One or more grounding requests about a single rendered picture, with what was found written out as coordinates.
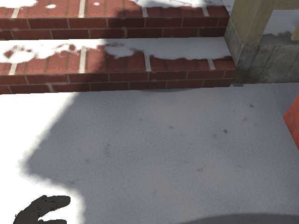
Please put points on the left robot hand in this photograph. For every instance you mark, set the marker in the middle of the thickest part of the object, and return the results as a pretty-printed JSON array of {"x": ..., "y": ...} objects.
[{"x": 40, "y": 207}]

